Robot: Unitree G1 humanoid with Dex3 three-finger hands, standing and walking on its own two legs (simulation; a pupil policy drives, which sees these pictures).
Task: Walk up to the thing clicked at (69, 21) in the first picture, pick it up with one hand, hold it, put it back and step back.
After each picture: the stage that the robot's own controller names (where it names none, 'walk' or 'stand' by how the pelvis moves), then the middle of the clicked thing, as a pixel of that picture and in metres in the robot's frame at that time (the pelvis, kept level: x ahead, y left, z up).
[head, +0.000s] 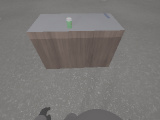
stand; (69, 23) +1.03 +0.32 +0.06
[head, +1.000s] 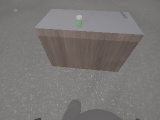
walk; (79, 21) +0.95 +0.24 +0.07
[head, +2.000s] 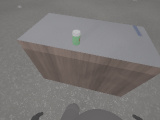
walk; (76, 37) +0.61 +0.19 +0.09
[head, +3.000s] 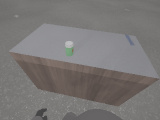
walk; (69, 48) +0.54 +0.21 +0.07
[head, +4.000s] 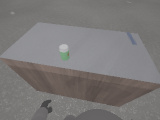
stand; (64, 52) +0.47 +0.22 +0.06
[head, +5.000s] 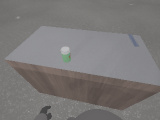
stand; (66, 54) +0.47 +0.22 +0.06
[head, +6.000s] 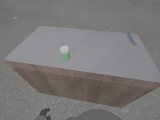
stand; (65, 53) +0.47 +0.22 +0.06
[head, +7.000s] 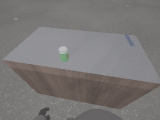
stand; (63, 54) +0.47 +0.24 +0.06
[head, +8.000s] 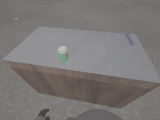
stand; (63, 54) +0.48 +0.24 +0.06
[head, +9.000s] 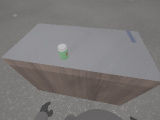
rise first; (63, 52) +0.48 +0.24 +0.06
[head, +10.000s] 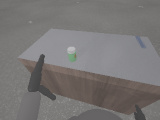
rise first; (72, 54) +0.49 +0.21 +0.06
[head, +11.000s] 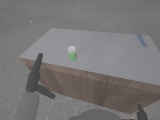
go down; (72, 53) +0.49 +0.21 +0.06
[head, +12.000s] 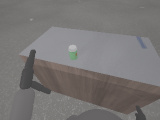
go down; (73, 52) +0.50 +0.21 +0.06
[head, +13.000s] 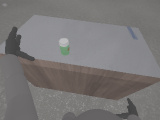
go down; (64, 47) +0.50 +0.19 +0.08
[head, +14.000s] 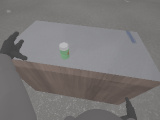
go down; (64, 51) +0.49 +0.20 +0.07
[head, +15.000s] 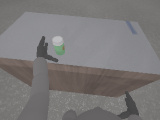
close in; (59, 46) +0.48 +0.21 +0.10
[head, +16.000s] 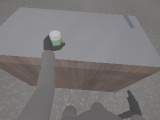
lift; (56, 41) +0.51 +0.20 +0.12
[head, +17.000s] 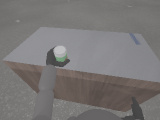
lift; (61, 56) +0.35 +0.19 +0.18
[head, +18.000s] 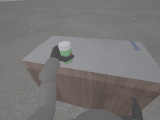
lift; (66, 52) +0.34 +0.17 +0.25
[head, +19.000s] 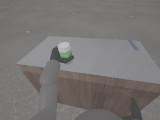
hold; (65, 53) +0.33 +0.16 +0.24
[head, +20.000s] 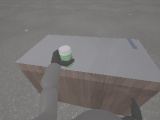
hold; (66, 56) +0.33 +0.16 +0.22
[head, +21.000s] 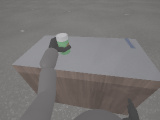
crouch; (63, 44) +0.40 +0.18 +0.26
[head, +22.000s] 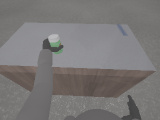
lower; (55, 44) +0.48 +0.21 +0.15
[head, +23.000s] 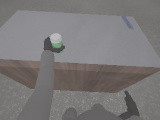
lower; (57, 43) +0.49 +0.19 +0.12
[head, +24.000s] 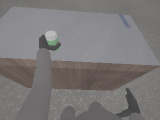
lower; (53, 41) +0.50 +0.21 +0.12
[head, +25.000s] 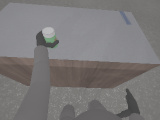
lower; (50, 38) +0.52 +0.22 +0.12
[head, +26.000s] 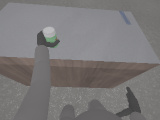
rest; (51, 38) +0.52 +0.21 +0.12
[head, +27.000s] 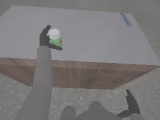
withdraw; (56, 39) +0.52 +0.19 +0.11
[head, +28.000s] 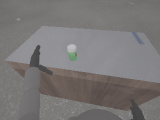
sink last; (72, 52) +0.48 +0.17 +0.09
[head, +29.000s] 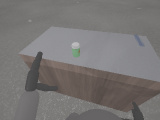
stand; (76, 49) +0.53 +0.19 +0.08
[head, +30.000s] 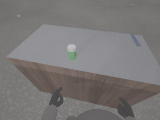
stand; (72, 52) +0.49 +0.18 +0.07
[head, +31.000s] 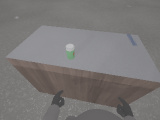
stand; (70, 51) +0.51 +0.19 +0.07
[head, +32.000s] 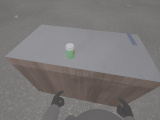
stand; (70, 51) +0.51 +0.19 +0.06
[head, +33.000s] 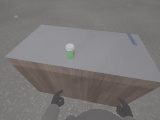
stand; (70, 51) +0.50 +0.19 +0.06
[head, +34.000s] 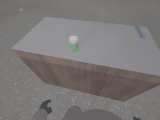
walk; (73, 44) +0.54 +0.17 +0.07
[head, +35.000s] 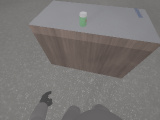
walk; (83, 19) +0.83 +0.12 +0.09
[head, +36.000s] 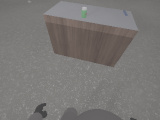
stand; (84, 12) +1.18 +0.17 +0.08
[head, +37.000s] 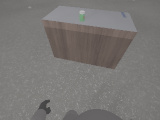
stand; (82, 16) +1.15 +0.18 +0.08
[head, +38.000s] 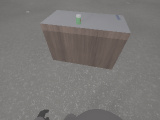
stand; (78, 19) +1.17 +0.21 +0.06
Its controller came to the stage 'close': yes
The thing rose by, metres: 0.22
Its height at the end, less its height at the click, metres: +0.00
